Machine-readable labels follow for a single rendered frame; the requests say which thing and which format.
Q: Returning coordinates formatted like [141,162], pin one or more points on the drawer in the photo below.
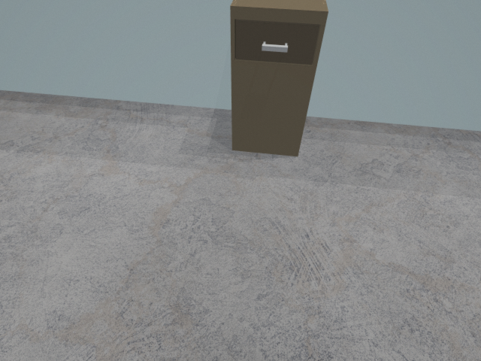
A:
[300,38]

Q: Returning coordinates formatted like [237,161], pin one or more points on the handle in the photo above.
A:
[275,48]

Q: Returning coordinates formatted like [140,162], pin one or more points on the cabinet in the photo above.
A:
[269,100]

